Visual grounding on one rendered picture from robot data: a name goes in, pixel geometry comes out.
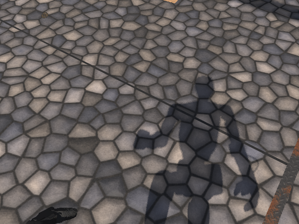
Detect robot left hand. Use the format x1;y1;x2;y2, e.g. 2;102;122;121
25;206;78;224

